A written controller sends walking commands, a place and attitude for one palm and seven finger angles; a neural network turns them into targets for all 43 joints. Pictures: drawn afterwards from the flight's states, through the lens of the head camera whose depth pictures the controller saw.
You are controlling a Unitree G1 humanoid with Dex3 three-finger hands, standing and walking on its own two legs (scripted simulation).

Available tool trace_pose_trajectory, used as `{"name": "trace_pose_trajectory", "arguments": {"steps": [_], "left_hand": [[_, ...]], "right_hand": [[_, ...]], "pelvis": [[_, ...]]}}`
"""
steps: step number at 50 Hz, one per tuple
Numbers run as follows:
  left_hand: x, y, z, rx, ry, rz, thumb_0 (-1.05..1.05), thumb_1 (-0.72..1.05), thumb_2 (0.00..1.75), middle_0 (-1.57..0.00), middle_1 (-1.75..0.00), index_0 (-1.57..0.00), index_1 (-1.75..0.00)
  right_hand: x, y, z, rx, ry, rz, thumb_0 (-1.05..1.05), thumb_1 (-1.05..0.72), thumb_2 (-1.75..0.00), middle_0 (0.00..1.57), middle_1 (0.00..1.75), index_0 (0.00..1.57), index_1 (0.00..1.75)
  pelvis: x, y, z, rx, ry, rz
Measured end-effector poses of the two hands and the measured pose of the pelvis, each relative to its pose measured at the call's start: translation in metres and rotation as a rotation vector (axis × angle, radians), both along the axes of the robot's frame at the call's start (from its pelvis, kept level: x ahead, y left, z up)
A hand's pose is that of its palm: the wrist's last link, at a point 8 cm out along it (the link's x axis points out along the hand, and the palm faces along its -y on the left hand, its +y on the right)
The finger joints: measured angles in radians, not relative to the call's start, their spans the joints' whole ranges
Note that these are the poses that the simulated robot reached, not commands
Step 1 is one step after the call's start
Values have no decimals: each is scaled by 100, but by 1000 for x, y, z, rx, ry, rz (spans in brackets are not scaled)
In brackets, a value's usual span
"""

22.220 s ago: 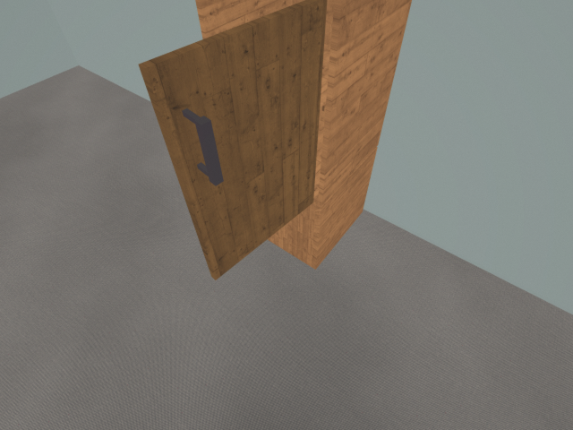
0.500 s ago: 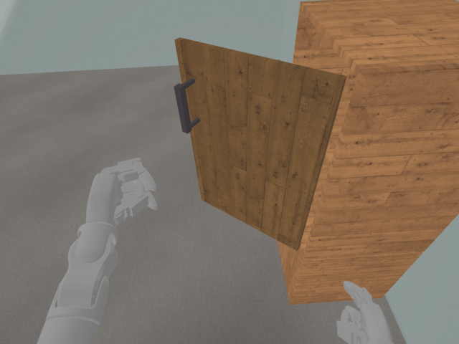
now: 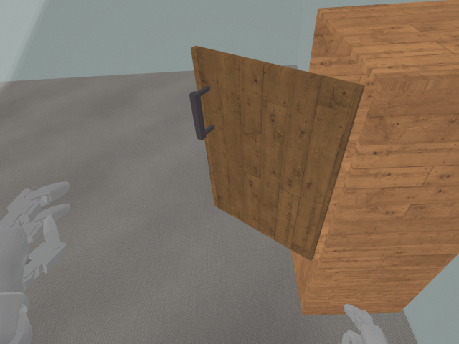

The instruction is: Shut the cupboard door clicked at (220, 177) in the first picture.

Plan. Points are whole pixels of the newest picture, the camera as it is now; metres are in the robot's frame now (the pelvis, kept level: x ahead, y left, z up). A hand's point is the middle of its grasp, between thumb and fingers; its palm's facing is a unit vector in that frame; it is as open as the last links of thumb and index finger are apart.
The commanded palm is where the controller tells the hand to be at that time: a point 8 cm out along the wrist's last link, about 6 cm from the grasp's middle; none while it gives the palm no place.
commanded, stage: draw the hand back to the body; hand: left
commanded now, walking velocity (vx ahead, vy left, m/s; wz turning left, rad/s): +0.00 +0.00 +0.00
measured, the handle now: (203, 113) +0.64 +0.14 +0.09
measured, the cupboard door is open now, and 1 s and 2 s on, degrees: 53 53 53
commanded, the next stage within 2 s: step back with the hand held close in 0.40 s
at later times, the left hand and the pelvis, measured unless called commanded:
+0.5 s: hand (56, 250) +0.19 +0.26 +0.15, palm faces +0.46 -0.79 -0.40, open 7.4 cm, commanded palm +0.14 +0.29 +0.17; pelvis +0.00 -0.01 +0.00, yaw +0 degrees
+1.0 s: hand (22, 273) +0.16 +0.29 +0.15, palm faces +0.37 -0.77 -0.51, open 7.4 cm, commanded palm +0.09 +0.32 +0.17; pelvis -0.05 +0.02 -0.01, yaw -1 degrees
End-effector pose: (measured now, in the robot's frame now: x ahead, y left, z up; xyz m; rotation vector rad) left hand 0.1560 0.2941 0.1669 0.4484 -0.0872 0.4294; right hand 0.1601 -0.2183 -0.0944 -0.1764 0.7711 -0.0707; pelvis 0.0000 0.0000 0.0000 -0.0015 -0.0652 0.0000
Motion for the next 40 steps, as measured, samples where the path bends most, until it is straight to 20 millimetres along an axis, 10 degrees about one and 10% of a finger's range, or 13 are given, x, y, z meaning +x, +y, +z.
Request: {"name": "trace_pose_trajectory", "arguments": {"steps": [21,40], "left_hand": [[-11,-3,4,13,-32,27,1,89,90,-22,-30,-21,-30],[-12,14,2,104,50,-42,1,89,90,-22,-30,-21,-30]], "right_hand": [[21,-5,16,-14,-103,16,1,-90,-90,20,30,20,30],[-7,-18,6,-75,28,-96,1,-90,-90,20,30,20,30]], "pelvis": [[0,-8,0,0,-4,2],[-15,10,-4,-12,84,-3]]}}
